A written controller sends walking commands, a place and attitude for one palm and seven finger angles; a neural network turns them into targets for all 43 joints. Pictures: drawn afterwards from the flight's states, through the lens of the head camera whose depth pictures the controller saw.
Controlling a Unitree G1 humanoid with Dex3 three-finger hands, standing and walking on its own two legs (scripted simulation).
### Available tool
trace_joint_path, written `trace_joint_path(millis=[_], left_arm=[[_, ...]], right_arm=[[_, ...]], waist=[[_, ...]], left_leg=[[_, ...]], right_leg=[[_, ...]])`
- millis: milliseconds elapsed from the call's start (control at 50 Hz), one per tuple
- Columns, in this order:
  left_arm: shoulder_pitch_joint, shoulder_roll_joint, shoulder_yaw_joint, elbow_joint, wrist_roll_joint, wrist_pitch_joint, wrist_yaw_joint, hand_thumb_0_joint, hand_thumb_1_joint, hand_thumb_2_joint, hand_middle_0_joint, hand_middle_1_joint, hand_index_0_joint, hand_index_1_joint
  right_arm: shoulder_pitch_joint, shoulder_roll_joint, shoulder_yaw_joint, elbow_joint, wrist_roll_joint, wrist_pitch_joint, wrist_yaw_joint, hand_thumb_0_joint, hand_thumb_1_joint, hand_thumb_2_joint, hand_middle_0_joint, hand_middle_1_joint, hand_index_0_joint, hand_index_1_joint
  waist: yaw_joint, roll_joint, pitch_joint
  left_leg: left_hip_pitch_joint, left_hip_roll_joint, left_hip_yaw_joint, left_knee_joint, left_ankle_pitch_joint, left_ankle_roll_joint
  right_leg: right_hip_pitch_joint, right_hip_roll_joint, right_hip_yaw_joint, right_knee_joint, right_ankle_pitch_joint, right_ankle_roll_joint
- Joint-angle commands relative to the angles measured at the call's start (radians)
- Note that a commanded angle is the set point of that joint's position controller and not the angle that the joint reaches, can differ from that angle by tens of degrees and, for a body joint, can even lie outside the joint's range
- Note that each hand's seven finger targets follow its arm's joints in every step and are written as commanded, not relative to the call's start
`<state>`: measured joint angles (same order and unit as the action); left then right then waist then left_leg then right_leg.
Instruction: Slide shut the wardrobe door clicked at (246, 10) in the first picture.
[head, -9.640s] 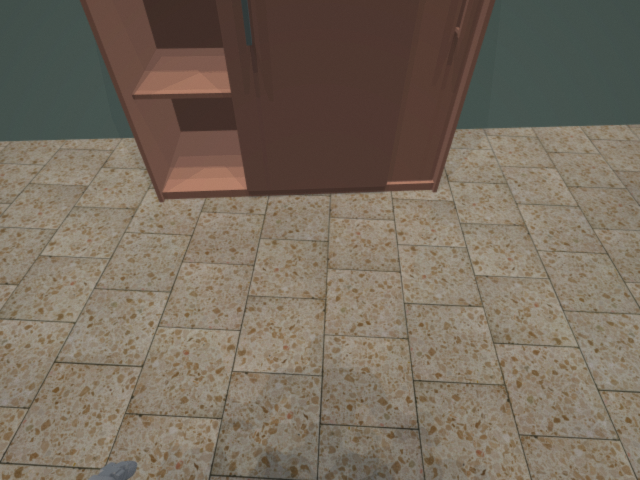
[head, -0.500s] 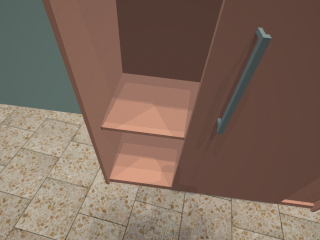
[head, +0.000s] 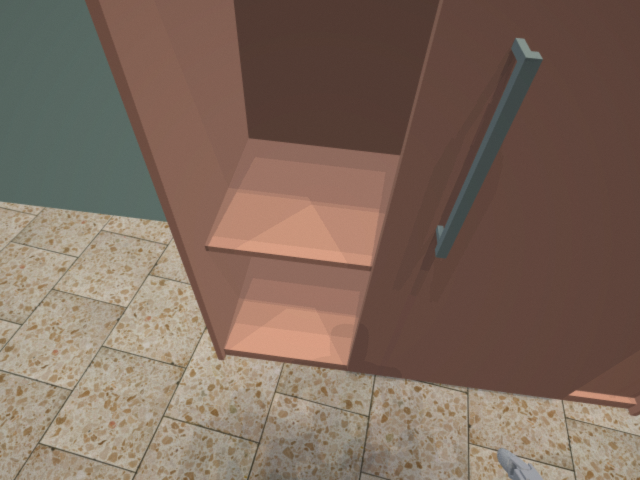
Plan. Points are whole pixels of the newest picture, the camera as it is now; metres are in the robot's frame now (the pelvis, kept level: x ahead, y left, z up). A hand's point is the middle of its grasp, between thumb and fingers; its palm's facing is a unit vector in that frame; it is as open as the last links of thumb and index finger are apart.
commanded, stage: raise the hand with hooked fingers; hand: right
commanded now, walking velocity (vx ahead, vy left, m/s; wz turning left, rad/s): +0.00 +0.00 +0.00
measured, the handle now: (473, 169) +0.51 -0.16 +0.13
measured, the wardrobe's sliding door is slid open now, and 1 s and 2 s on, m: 0.40 0.40 0.40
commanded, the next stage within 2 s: move the hooked fingers beside the handle in 1.96 s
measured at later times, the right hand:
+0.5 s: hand out of the picture +0.15 -0.20 -0.01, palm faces +0.09 +0.99 -0.09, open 9.9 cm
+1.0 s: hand (569, 429) +0.20 -0.25 +0.04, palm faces +0.09 +0.99 -0.09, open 12.8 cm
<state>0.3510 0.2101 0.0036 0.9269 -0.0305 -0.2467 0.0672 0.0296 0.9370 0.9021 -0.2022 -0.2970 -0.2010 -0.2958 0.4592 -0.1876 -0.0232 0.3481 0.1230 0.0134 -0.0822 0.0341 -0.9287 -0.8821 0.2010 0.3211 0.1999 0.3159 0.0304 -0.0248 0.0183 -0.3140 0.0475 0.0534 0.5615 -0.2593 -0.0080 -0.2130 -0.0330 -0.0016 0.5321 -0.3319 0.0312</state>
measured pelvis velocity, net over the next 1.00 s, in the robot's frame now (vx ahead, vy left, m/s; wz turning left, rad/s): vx -0.03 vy -0.01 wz -0.03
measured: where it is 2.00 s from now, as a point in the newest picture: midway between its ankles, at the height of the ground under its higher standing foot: outside the picture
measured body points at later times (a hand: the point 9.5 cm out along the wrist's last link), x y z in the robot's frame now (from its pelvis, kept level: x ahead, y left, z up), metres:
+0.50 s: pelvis -0.05 +0.00 -0.09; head +0.00 -0.01 +0.36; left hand +0.17 +0.19 -0.15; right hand +0.14 -0.26 +0.00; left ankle +0.02 +0.12 -0.73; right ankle -0.03 -0.14 -0.73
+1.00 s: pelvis -0.03 -0.01 -0.04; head +0.00 -0.02 +0.41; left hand +0.14 +0.24 -0.10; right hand +0.19 -0.30 +0.04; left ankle +0.02 +0.12 -0.73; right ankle -0.03 -0.14 -0.73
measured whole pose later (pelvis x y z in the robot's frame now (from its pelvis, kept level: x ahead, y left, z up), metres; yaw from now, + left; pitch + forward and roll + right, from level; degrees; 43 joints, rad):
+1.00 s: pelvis -0.03 -0.01 -0.04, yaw -2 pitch +6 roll +2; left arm 0.27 0.28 0.00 0.63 -0.03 -0.37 0.08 0.01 0.91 0.90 -0.20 -0.30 -0.20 -0.30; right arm 0.30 -0.32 -0.29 -0.03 0.31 -0.23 0.27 -0.01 0.23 -0.41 0.28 1.03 0.28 1.02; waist 0.00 -0.01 -0.06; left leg -0.62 0.05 0.08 0.88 -0.37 -0.01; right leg -0.58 -0.04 0.06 0.95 -0.48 0.03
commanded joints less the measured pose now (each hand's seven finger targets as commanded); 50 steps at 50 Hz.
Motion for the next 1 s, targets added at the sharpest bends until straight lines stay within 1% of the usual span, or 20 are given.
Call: trace_joint_path(millis=[0, 20, 40, 60, 100, 120, 140, 180, 220, 240, 300, 320, 340, 380, 440, 540, 580, 640, 740, 980], left_arm=[[-0.123, 0.158, 0.082, -0.275, 0.035, -0.2, -0.012, 0.0, 0.9, 0.9, -0.2, -0.3, -0.2, -0.3], [-0.144, 0.144, 0.084, -0.304, 0.038, -0.211, -0.033, 0.0, 0.9, 0.9, -0.2, -0.3, -0.2, -0.3], [-0.148, 0.136, 0.093, -0.334, 0.032, -0.213, -0.057, 0.0, 0.9, 0.9, -0.2, -0.3, -0.2, -0.3], [-0.167, 0.13, 0.092, -0.353, 0.035, -0.212, -0.079, 0.0, 0.9, 0.9, -0.2, -0.3, -0.2, -0.3], [-0.187, 0.137, 0.105, -0.384, 0.043, -0.196, -0.11, 0.0, 0.9, 0.9, -0.2, -0.3, -0.2, -0.3], [-0.198, 0.144, 0.113, -0.405, 0.044, -0.181, -0.116, 0.0, 0.9, 0.9, -0.2, -0.3, -0.2, -0.3], [-0.199, 0.146, 0.121, -0.428, 0.036, -0.155, -0.118, 0.0, 0.9, 0.9, -0.2, -0.3, -0.2, -0.3], [-0.218, 0.161, 0.114, -0.515, 0.033, -0.124, -0.109, 0.0, 0.9, 0.9, -0.2, -0.3, -0.2, -0.3], [-0.214, 0.156, 0.102, -0.554, 0.025, -0.108, -0.08, 0.0, 0.9, 0.9, -0.2, -0.3, -0.2, -0.3], [-0.202, 0.159, 0.097, -0.562, 0.027, -0.108, -0.066, 0.0, 0.9, 0.9, -0.2, -0.3, -0.2, -0.3], [-0.184, 0.152, 0.071, -0.545, 0.029, -0.13, -0.034, 0.0, 0.9, 0.9, -0.2, -0.3, -0.2, -0.3], [-0.175, 0.155, 0.066, -0.524, 0.031, -0.143, -0.026, 0.0, 0.9, 0.9, -0.2, -0.3, -0.2, -0.3], [-0.16, 0.161, 0.06, -0.507, 0.032, -0.152, -0.016, 0.0, 0.9, 0.9, -0.2, -0.3, -0.2, -0.3], [-0.168, 0.164, 0.047, -0.481, 0.022, -0.172, -0.003, 0.0, 0.9, 0.9, -0.2, -0.3, -0.2, -0.3], [-0.176, 0.172, 0.03, -0.472, 0.008, -0.181, 0.02, 0.0, 0.9, 0.9, -0.2, -0.3, -0.2, -0.3], [-0.209, 0.156, 0.021, -0.49, 0.001, -0.159, 0.035, 0.0, 0.9, 0.9, -0.2, -0.3, -0.2, -0.3], [-0.209, 0.146, 0.018, -0.492, 0.004, -0.161, 0.03, 0.0, 0.9, 0.9, -0.2, -0.3, -0.2, -0.3], [-0.2, 0.152, 0.022, -0.481, 0.009, -0.165, 0.025, 0.0, 0.9, 0.9, -0.2, -0.3, -0.2, -0.3], [-0.167, 0.177, 0.03, -0.472, 0.003, -0.187, 0.018, 0.0, 0.9, 0.9, -0.2, -0.3, -0.2, -0.3], [-0.143, 0.194, 0.026, -0.447, -0.003, -0.174, 0.021, 0.0, 0.9, 0.9, -0.2, -0.3, -0.2, -0.3]], right_arm=[[-0.058, -0.038, -0.062, -0.377, 0.013, -0.235, 0.039, 0.0, -0.713, -0.82, 0.213, 0.42, 0.213, 0.42], [0.031, 0.0, -0.062, -0.343, 0.027, -0.29, 0.071, 0.0, -0.69, -0.81, 0.215, 0.435, 0.215, 0.435], [0.139, 0.005, -0.093, -0.295, 0.046, -0.348, 0.113, 0.0, -0.667, -0.8, 0.217, 0.45, 0.217, 0.45], [0.165, 0.051, -0.068, -0.301, 0.074, -0.424, 0.163, 0.0, -0.643, -0.79, 0.218, 0.465, 0.218, 0.465], [0.177, 0.021, -0.132, -0.299, 0.116, -0.587, 0.265, 0.0, -0.597, -0.77, 0.222, 0.495, 0.222, 0.495], [0.189, -0.023, -0.181, -0.276, 0.11, -0.622, 0.293, 0.0, -0.573, -0.76, 0.223, 0.51, 0.223, 0.51], [0.213, -0.075, -0.233, -0.267, 0.091, -0.602, 0.302, 0.0, -0.55, -0.75, 0.225, 0.525, 0.225, 0.525], [0.107, -0.089, -0.184, -0.441, 0.077, -0.51, 0.307, 0.0, -0.503, -0.73, 0.228, 0.555, 0.228, 0.555], [0.025, -0.104, -0.192, -0.568, 0.092, -0.443, 0.277, 0.0, -0.457, -0.71, 0.232, 0.585, 0.232, 0.585], [-0.067, -0.136, -0.208, -0.679, 0.099, -0.444, 0.257, 0.0, -0.433, -0.7, 0.233, 0.6, 0.233, 0.6], [-0.189, -0.14, -0.168, -0.838, 0.106, -0.492, 0.23, 0.0, -0.363, -0.67, 0.238, 0.645, 0.238, 0.645], [-0.212, -0.143, -0.162, -0.833, 0.108, -0.511, 0.235, 0.0, -0.34, -0.66, 0.24, 0.66, 0.24, 0.66], [-0.261, -0.14, -0.147, -0.84, 0.115, -0.525, 0.245, 0.0, -0.317, -0.65, 0.242, 0.675, 0.242, 0.675], [-0.259, -0.129, -0.124, -0.753, 0.121, -0.512, 0.284, 0.0, -0.27, -0.63, 0.245, 0.705, 0.245, 0.705], [-0.237, -0.169, -0.161, -0.65, 0.131, -0.417, 0.329, 0.0, -0.2, -0.6, 0.25, 0.75, 0.25, 0.75], [-0.165, -0.242, -0.31, -0.6, 0.173, -0.263, 0.328, 0.0, -0.083, -0.55, 0.258, 0.825, 0.258, 0.825], [-0.168, -0.233, -0.32, -0.643, 0.186, -0.262, 0.31, 0.0, -0.037, -0.53, 0.262, 0.855, 0.262, 0.855], [-0.182, -0.244, -0.342, -0.627, 0.188, -0.296, 0.289, 0.0, 0.033, -0.5, 0.267, 0.9, 0.267, 0.9], [-0.223, -0.252, -0.318, -0.632, 0.186, -0.344, 0.31, 0.0, 0.15, -0.45, 0.275, 0.975, 0.275, 0.975], [-0.31, -0.318, -0.388, -0.568, 0.215, -0.301, 0.363, 0.0, 0.43, -0.33, 0.295, 1.155, 0.295, 1.155]], waist=[[-0.016, 0.156, -0.182], [-0.043, 0.174, -0.172], [-0.083, 0.137, -0.178], [-0.083, 0.138, -0.176], [-0.09, 0.131, -0.203], [-0.099, 0.123, -0.216], [-0.125, 0.088, -0.216], [-0.107, 0.01, -0.244], [-0.077, 0.027, -0.264], [-0.057, 0.025, -0.3], [-0.019, -0.085, -0.303], [-0.004, -0.082, -0.307], [0.023, -0.026, -0.309], [0.028, -0.046, -0.26], [0.014, -0.018, -0.267], [-0.055, 0.034, -0.301], [-0.062, 0.013, -0.294], [-0.055, 0.054, -0.25], [-0.035, -0.018, -0.236], [-0.038, -0.056, -0.225]], left_leg=[[-0.107, -0.027, 0.021, 0.052, -0.044, 0.004], [-0.129, -0.024, 0.024, 0.108, -0.019, 0.009], [-0.117, -0.021, 0.012, 0.157, 0.028, 0.023], [-0.157, -0.018, 0.018, 0.226, 0.072, 0.026], [-0.236, -0.017, -0.006, 0.351, 0.101, 0.033], [-0.259, -0.016, -0.023, 0.385, 0.073, 0.039], [-0.251, -0.016, -0.048, 0.382, 0.026, 0.049], [-0.274, -0.018, -0.044, 0.361, -0.058, 0.045], [-0.283, -0.027, -0.046, 0.351, -0.106, 0.033], [-0.313, -0.037, -0.04, 0.367, -0.111, 0.029], [-0.371, -0.044, -0.031, 0.376, -0.113, 0.026], [-0.387, -0.047, -0.028, 0.376, -0.118, 0.024], [-0.402, -0.056, -0.027, 0.375, -0.128, 0.019], [-0.42, -0.054, -0.034, 0.351, -0.215, 0.017], [-0.367, -0.05, -0.046, 0.306, -0.292, 0.014], [-0.232, -0.037, -0.056, 0.24, -0.335, 0.008], [-0.22, -0.037, -0.04, 0.239, -0.289, 0.008], [-0.221, -0.044, -0.027, 0.231, -0.27, 0.009], [-0.221, -0.05, -0.016, 0.221, -0.223, 0.013], [-0.091, -0.065, 0.017, 0.175, 0.023, 0.015]], right_leg=[[-0.244, 0.051, 0.001, 0.087, 0.114, -0.052], [-0.309, 0.049, 0.005, 0.13, 0.119, -0.041], [-0.356, 0.051, 0.001, 0.165, 0.145, -0.031], [-0.413, 0.05, -0.004, 0.224, 0.145, -0.022], [-0.535, 0.056, -0.008, 0.351, 0.111, -0.012], [-0.586, 0.06, -0.017, 0.392, 0.078, -0.015], [-0.621, 0.065, -0.028, 0.4, 0.05, -0.021], [-0.6, 0.074, -0.042, 0.396, -0.01, -0.036], [-0.585, 0.069, -0.022, 0.405, -0.037, -0.045], [-0.583, 0.062, -0.003, 0.419, -0.035, -0.05], [-0.53, 0.052, 0.028, 0.442, -0.019, -0.049], [-0.518, 0.047, 0.037, 0.45, -0.02, -0.048], [-0.526, 0.043, 0.047, 0.463, -0.028, -0.052], [-0.549, 0.038, 0.056, 0.451, -0.104, -0.046], [-0.568, 0.042, 0.057, 0.417, -0.167, -0.046], [-0.555, 0.057, 0.054, 0.351, -0.147, -0.038], [-0.53, 0.056, 0.054, 0.329, -0.112, -0.034], [-0.531, 0.052, 0.059, 0.31, -0.092, -0.032], [-0.466, 0.05, 0.055, 0.274, -0.088, -0.034], [-0.336, 0.05, 0.049, 0.193, 0.096, -0.026]])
